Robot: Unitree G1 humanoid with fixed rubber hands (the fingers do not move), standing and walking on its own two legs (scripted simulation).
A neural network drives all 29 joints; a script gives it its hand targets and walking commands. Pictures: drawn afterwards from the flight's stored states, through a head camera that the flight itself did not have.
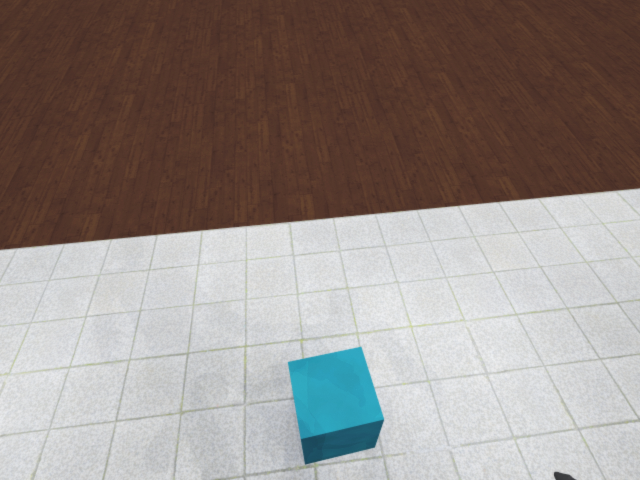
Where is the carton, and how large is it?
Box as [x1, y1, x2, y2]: [288, 347, 383, 464]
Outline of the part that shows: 361,347 288,362 305,464 374,447 383,421 383,417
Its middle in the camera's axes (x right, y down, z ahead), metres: +0.04 +0.47 +1.10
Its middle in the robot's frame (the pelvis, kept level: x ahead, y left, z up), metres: +0.45 -0.02 -0.66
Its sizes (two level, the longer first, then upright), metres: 0.210 0.200 0.250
